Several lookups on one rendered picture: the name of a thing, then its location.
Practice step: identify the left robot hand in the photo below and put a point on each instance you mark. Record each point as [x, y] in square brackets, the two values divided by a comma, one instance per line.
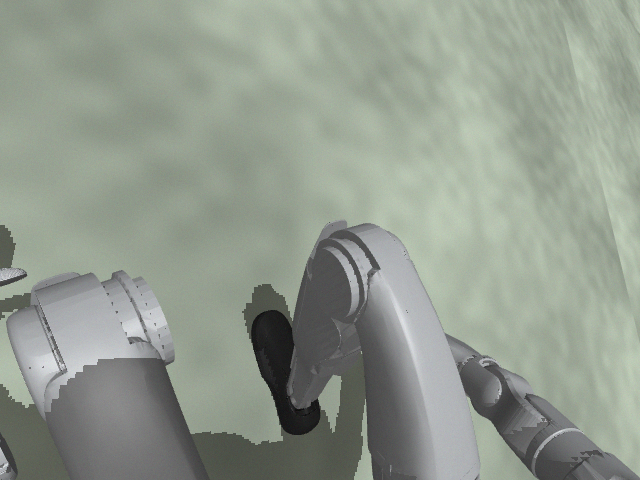
[10, 275]

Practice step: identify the right robot arm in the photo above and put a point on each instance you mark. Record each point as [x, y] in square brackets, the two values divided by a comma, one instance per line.
[548, 444]

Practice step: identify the left robot arm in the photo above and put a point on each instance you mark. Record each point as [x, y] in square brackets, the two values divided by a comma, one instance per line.
[8, 468]

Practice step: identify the right robot hand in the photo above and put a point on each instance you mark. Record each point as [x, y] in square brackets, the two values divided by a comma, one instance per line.
[462, 353]

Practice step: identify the right robot foot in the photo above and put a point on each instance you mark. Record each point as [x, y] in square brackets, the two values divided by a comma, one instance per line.
[273, 346]

